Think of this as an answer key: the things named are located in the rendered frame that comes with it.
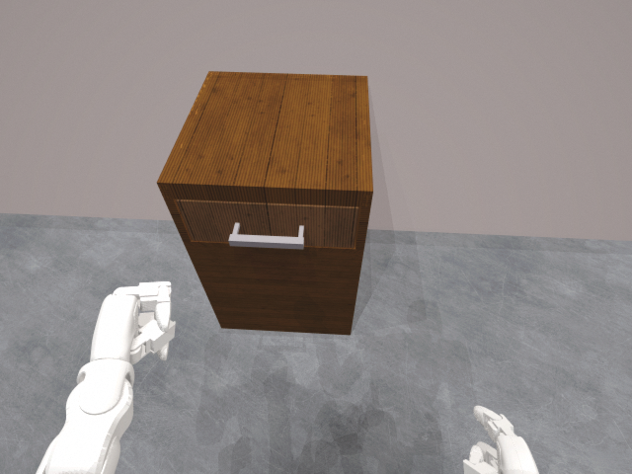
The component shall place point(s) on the robot left forearm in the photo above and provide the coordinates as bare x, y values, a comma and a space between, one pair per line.
98, 411

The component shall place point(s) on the cabinet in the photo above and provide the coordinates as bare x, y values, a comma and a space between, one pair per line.
276, 138

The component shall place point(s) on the drawer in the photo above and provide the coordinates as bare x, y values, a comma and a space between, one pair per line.
324, 225

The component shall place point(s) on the right robot hand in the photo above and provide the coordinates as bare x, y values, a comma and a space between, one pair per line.
512, 455

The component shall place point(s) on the handle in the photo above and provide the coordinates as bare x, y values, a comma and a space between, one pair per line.
262, 241

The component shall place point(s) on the left robot hand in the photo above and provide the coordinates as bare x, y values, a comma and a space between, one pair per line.
118, 323

